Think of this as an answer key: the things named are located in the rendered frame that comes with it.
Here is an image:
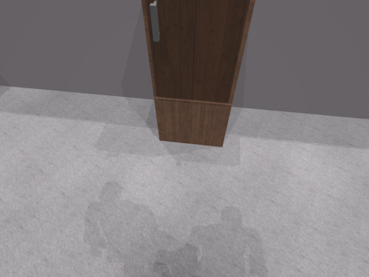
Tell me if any handle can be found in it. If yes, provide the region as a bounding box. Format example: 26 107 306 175
149 1 160 42

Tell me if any cupboard door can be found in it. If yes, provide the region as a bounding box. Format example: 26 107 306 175
145 0 250 103

